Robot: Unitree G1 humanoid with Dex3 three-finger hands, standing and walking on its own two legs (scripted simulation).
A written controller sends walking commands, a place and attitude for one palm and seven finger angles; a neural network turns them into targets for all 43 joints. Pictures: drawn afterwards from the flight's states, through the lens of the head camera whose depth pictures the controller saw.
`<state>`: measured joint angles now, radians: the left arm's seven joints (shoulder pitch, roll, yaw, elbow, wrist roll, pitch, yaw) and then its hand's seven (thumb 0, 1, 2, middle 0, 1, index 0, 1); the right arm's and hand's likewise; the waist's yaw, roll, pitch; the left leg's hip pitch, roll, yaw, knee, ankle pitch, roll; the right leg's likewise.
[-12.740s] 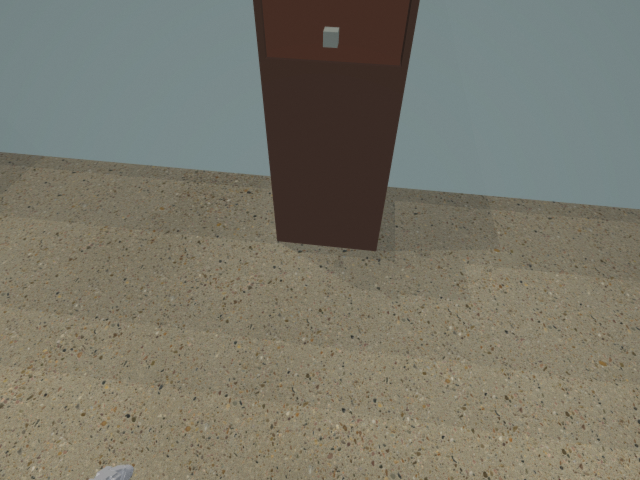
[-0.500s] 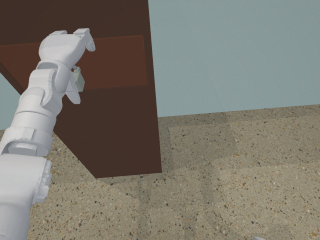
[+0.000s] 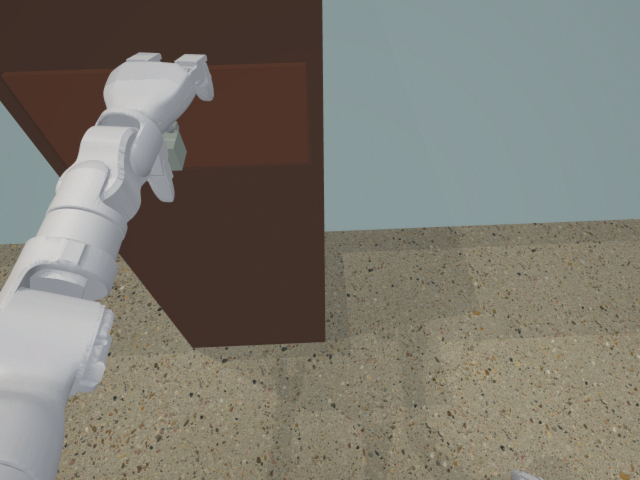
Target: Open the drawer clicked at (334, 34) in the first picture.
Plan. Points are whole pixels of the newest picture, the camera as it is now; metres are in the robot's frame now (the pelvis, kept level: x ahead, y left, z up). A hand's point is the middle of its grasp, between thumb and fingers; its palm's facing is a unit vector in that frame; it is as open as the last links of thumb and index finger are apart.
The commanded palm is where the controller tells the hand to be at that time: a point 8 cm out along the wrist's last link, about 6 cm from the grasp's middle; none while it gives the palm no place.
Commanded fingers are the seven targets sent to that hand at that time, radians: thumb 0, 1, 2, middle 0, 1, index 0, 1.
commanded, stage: move the hooked fingers above the handle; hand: left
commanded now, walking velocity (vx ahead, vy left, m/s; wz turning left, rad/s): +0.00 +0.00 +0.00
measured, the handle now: (169, 141) +0.54 +0.22 +0.11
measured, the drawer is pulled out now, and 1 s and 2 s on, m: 0.00 0.00 0.00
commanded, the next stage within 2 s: none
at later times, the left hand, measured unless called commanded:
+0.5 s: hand (136, 155) +0.48 +0.24 +0.14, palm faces -0.09 +0.04 -1.00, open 13.8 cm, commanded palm +0.47 +0.23 +0.22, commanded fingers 0.00 -0.50 0.30 -0.30 -1.20 -0.30 -1.20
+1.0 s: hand (149, 128) +0.50 +0.22 +0.17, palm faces -0.01 +0.01 -1.00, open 13.6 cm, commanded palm +0.47 +0.24 +0.22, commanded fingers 0.00 -0.50 0.30 -0.30 -1.20 -0.30 -1.20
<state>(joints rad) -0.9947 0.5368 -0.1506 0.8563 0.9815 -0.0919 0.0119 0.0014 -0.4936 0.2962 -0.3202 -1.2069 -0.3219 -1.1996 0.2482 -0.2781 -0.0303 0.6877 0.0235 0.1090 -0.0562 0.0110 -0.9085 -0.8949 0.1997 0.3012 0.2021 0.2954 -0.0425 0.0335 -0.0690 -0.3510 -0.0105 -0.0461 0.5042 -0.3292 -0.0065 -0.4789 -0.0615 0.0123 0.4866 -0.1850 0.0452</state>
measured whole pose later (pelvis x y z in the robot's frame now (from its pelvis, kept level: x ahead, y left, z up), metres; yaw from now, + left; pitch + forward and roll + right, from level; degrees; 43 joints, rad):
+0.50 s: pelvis -0.02 -0.01 +0.00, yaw -3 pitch +11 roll +1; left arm -0.94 0.67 -0.02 0.97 1.03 -0.08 -0.05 0.00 -0.49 0.30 -0.32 -1.21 -0.32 -1.21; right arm 0.32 -0.30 -0.03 0.65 0.04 0.13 -0.09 0.01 -0.91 -0.89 0.20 0.30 0.20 0.30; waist -0.07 0.04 -0.05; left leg -0.38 0.01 0.00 0.50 -0.31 -0.01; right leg -0.53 -0.03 0.06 0.49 -0.15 0.04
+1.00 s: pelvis +0.00 +0.00 +0.00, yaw -3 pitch +11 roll +1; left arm -1.00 0.60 -0.03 1.01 1.04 -0.03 -0.01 0.00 -0.49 0.30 -0.36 -1.23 -0.35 -1.23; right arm 0.28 -0.25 0.01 0.65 0.03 0.14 -0.05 0.01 -0.91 -0.89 0.20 0.30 0.20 0.30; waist -0.07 0.06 -0.10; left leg -0.37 0.00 0.01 0.51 -0.33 0.00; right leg -0.53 -0.05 0.06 0.50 -0.18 0.05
